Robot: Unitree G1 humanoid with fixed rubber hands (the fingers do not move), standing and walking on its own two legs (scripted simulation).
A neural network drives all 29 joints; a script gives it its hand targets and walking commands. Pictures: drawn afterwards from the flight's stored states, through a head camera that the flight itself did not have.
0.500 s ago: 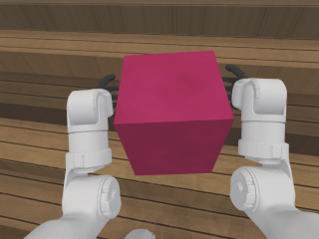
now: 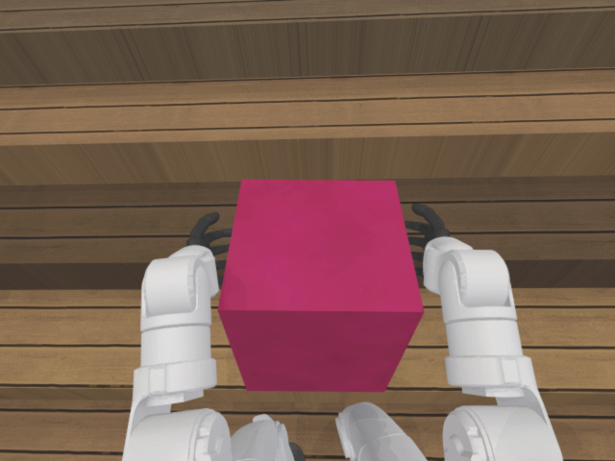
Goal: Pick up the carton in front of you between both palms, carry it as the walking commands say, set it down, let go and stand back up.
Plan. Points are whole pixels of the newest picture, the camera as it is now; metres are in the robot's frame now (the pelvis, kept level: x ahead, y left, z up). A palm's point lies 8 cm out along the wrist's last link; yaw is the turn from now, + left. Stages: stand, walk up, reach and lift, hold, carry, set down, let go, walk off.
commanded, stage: carry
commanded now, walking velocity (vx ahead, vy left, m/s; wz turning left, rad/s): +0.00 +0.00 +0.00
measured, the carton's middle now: (316, 291) +0.34 -0.03 -0.03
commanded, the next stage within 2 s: none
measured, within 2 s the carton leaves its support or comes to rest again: neither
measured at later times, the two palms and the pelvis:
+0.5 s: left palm (132, 164) +0.40 +0.14 +0.20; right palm (415, 118) +0.41 -0.15 +0.20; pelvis +0.08 -0.01 +0.06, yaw +1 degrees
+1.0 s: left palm (130, 156) +0.43 +0.16 +0.19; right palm (395, 114) +0.44 -0.14 +0.19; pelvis +0.09 +0.00 +0.06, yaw +2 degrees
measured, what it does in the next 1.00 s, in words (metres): climbs: right foot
